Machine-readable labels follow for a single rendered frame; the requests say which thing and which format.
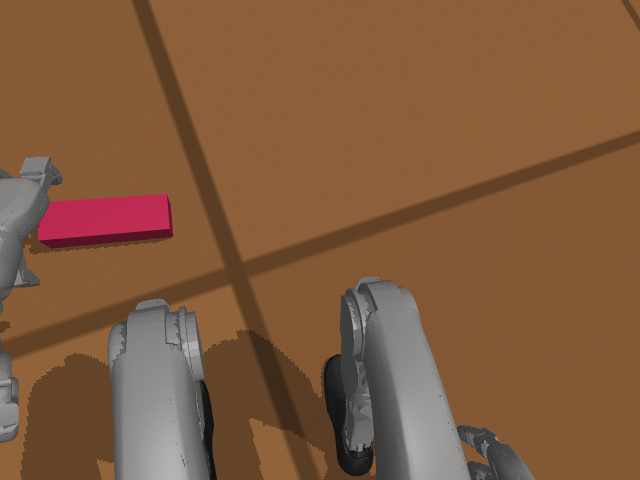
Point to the right robot hand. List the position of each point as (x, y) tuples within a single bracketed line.
[(505, 463)]

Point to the right robot foot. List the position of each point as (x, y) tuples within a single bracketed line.
[(352, 462)]

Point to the left robot hand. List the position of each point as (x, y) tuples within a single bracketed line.
[(23, 204)]

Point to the carton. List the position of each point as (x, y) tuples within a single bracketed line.
[(105, 220)]

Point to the left robot foot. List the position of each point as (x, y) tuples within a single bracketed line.
[(208, 431)]

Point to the left robot arm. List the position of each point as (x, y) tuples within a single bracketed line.
[(11, 252)]

